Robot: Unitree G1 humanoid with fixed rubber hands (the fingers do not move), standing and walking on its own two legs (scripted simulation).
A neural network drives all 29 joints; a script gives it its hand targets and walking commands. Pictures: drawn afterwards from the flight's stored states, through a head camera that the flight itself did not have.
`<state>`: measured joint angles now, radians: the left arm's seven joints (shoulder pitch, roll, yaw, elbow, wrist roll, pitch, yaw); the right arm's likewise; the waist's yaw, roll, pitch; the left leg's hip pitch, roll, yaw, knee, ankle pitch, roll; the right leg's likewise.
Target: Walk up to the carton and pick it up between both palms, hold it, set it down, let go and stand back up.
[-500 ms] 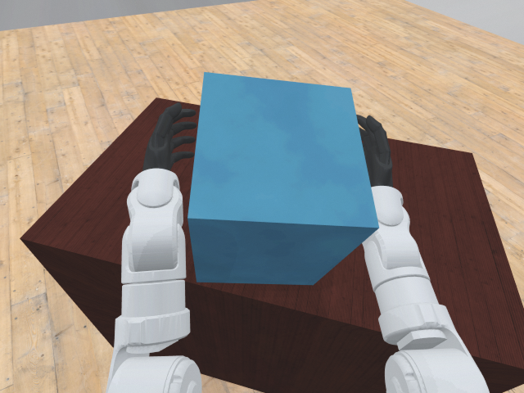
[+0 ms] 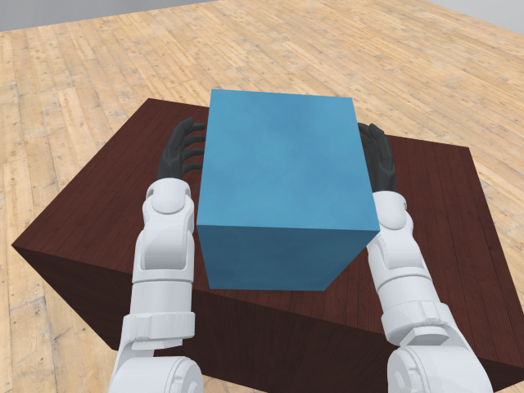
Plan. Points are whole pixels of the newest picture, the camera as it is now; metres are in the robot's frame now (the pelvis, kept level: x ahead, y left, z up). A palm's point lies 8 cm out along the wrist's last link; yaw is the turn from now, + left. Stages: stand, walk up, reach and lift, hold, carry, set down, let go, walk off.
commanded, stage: set down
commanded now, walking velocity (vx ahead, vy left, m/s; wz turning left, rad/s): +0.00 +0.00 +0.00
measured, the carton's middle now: (274, 201) +0.39 -0.04 +0.10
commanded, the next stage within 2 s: none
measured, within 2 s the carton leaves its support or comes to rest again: neither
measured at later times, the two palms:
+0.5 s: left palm (194, 180) +0.40 +0.08 +0.14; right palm (387, 187) +0.37 -0.21 +0.13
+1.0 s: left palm (206, 188) +0.41 +0.07 +0.11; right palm (392, 196) +0.37 -0.22 +0.11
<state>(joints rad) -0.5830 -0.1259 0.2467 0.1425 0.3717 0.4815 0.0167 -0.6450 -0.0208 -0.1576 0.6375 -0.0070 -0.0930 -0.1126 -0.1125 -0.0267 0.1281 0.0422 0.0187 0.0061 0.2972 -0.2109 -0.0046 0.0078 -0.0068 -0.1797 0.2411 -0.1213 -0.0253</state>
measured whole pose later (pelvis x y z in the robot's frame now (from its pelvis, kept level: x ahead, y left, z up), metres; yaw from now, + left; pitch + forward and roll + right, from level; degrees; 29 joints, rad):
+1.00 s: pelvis +0.00 +0.00 +0.00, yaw -2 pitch -1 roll +0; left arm -0.68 -0.14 0.34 0.55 0.36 0.30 0.07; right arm -0.74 -0.01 -0.41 0.92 -0.19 -0.15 -0.01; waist -0.12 -0.02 0.04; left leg -0.07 0.02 0.04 0.29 -0.20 -0.01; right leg -0.13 0.00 -0.15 0.26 -0.11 -0.03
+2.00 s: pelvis +0.00 -0.01 +0.00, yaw -3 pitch +2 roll +0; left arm -0.66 -0.17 0.41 0.66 0.38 0.15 0.08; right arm -0.72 0.01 -0.51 0.92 -0.31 -0.19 0.04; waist -0.10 -0.01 0.01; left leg -0.14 0.03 0.06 0.29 -0.20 -0.01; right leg -0.21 0.00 -0.13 0.28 -0.11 -0.04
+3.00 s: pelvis +0.00 -0.01 +0.00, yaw -5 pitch +2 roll +0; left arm -0.67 -0.23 0.48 0.63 0.46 0.08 0.06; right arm -0.69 0.02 -0.56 0.85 -0.36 -0.19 0.09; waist -0.08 -0.02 0.04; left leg -0.13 0.03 0.08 0.28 -0.20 -0.01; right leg -0.23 0.01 -0.10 0.30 -0.12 -0.04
